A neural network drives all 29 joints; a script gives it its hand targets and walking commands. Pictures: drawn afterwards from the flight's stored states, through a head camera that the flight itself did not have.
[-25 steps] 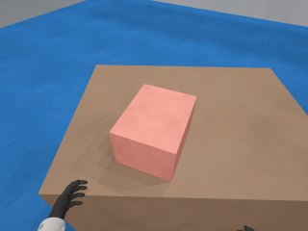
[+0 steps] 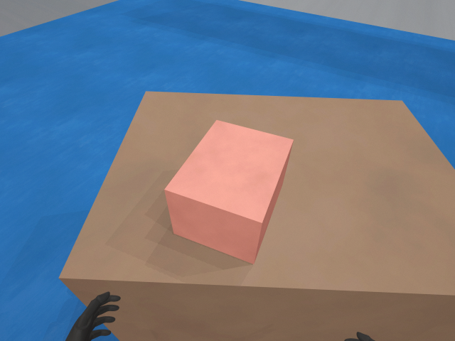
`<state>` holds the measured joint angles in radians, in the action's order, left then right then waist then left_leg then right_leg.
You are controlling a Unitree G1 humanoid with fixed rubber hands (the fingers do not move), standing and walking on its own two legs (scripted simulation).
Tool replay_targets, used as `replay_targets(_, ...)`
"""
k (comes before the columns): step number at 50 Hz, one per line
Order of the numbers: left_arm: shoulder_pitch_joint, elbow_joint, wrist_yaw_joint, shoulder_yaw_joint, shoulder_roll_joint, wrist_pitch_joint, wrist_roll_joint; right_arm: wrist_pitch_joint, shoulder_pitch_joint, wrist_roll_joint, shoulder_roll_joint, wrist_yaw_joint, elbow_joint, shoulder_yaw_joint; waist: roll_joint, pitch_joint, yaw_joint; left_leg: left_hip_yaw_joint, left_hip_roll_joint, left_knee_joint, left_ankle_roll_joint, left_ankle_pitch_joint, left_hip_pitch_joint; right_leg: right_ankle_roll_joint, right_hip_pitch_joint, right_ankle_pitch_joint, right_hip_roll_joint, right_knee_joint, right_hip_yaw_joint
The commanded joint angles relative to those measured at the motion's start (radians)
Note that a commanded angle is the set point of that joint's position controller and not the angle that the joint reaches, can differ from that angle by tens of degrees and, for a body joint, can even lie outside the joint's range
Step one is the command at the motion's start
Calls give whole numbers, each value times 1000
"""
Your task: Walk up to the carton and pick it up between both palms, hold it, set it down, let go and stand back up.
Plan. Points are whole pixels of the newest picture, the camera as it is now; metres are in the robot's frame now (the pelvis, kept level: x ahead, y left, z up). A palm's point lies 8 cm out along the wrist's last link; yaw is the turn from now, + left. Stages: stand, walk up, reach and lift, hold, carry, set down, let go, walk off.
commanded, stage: stand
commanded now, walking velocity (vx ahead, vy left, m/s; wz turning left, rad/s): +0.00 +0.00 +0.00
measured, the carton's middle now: (233, 186) +0.48 -0.01 -0.01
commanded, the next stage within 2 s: none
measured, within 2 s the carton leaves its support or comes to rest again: neither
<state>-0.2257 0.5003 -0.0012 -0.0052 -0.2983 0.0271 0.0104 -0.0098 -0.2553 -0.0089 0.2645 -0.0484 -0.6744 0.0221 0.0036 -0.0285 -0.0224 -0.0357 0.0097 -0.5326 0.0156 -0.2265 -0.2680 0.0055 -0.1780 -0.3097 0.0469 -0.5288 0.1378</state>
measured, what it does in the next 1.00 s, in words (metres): stands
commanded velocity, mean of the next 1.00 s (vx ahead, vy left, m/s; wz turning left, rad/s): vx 0.00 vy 0.00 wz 0.00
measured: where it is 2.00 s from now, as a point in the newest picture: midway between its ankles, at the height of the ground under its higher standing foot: outside the picture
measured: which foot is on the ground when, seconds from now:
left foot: down 0.00-1.00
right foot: down 0.00-1.00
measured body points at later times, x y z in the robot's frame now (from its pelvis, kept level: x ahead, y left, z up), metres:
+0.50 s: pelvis +0.00 +0.01 +0.00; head +0.00 +0.02 +0.45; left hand +0.08 +0.27 -0.11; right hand +0.13 -0.24 -0.10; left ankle +0.04 +0.13 -0.73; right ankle -0.01 -0.11 -0.73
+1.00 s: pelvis +0.00 +0.02 +0.00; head +0.00 +0.03 +0.45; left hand +0.07 +0.29 -0.12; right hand +0.13 -0.24 -0.10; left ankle +0.04 +0.13 -0.73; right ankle -0.01 -0.11 -0.73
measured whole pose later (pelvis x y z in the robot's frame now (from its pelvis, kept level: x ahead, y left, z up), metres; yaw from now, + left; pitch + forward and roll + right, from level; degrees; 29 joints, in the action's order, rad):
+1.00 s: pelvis +0.00 +0.02 +0.00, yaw +1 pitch -2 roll -1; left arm -0.37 0.69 0.00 0.01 -0.30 0.00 0.01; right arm 0.00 -0.27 -0.01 0.27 -0.01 -0.68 0.00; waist 0.00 -0.02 0.01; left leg -0.05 -0.02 -0.55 -0.01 -0.24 -0.28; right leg -0.03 -0.16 -0.31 0.07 -0.51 0.15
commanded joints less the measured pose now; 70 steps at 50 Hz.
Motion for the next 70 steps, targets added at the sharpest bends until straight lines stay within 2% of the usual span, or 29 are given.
replay_targets(1,-13,-28,0,-44,-121,4,-4,-23,22,-2,134,9,88,35,11,20,17,-86,70,74,-49,111,-3,31,-26,24,94,142,-118)
replay_targets(8,-69,35,-4,-40,-126,6,-1,-20,18,-1,130,20,89,29,-41,45,18,-91,70,65,-57,114,17,29,-28,22,91,137,-117)
replay_targets(20,-140,89,-4,-28,-119,-3,-2,-12,9,2,138,31,79,23,-11,-17,27,-112,64,81,-57,69,-27,24,-53,-12,88,142,-107)
replay_targets(29,-151,102,-4,-26,-122,-3,-1,-14,13,1,134,35,73,20,-17,15,33,-119,60,85,-60,86,-30,24,-20,5,90,125,-103)
replay_targets(30,-169,98,-2,-27,-126,-3,-6,-15,22,1,143,37,79,22,-28,15,43,-122,52,81,-57,87,-26,18,-17,2,88,138,-115)
replay_targets(31,-166,102,-2,-25,-128,-3,-8,-14,21,1,139,38,82,21,-13,5,41,-119,50,78,-53,72,-24,18,-23,-9,93,144,-113)
replay_targets(34,-169,109,1,-21,-126,-4,-3,-16,6,2,140,41,80,21,-32,8,39,-122,54,86,-54,99,-23,17,-2,41,91,135,-111)
replay_targets(36,-170,115,1,-20,-127,-5,-4,-18,-2,3,140,41,74,21,-17,22,35,-129,59,85,-57,137,-7,16,-2,65,87,121,-99)
replay_targets(38,-174,115,1,-20,-122,-8,-1,-16,-7,1,147,42,73,25,-25,18,34,-128,58,79,-57,115,-15,19,4,30,89,129,-100)
replay_targets(41,-178,120,1,-24,-131,-9,-3,-12,-11,-1,143,44,71,25,-5,3,33,-123,58,78,-57,110,-15,18,-10,16,94,141,-101)
replay_targets(42,-177,122,1,-22,-127,-10,-4,-13,-14,1,145,43,68,25,-29,3,24,-124,58,83,-56,95,-25,20,-7,12,95,141,-105)
replay_targets(48,-183,127,0,-20,-131,-15,-3,-10,-9,5,146,46,63,20,-26,-71,39,-147,50,122,-59,46,-80,15,-17,-5,89,138,-98)
replay_targets(53,-178,128,1,-22,-137,-12,-6,-16,-20,6,142,44,65,18,-2,-11,32,-139,50,101,-52,99,-49,14,13,25,94,130,-91)
replay_targets(56,-194,137,1,-22,-134,-13,0,-19,-23,3,148,47,58,20,-32,32,36,-142,55,99,-61,132,-32,20,42,36,97,117,-90)
replay_targets(58,-179,134,2,-26,-130,-16,0,-17,-24,3,147,47,58,21,-18,29,34,-145,49,107,-59,108,-34,14,36,24,91,111,-86)
replay_targets(62,-205,147,0,-27,-131,-20,0,-12,-38,-4,145,48,56,20,-30,27,37,-160,48,116,-62,45,-27,17,22,-22,89,103,-83)
replay_targets(64,-200,151,2,-22,-126,-23,-2,-10,-26,3,150,50,51,22,-45,-35,38,-168,50,134,-65,21,-83,16,9,-34,93,112,-91)
replay_targets(66,-201,155,3,-19,-132,-20,0,-14,-16,2,143,50,54,18,-53,-16,37,-164,47,128,-64,86,-63,14,15,22,95,114,-87)
replay_targets(70,-197,154,3,-17,-135,-15,-5,-13,-27,3,142,48,46,19,4,-15,34,-143,41,88,-61,169,-37,17,20,73,105,128,-84)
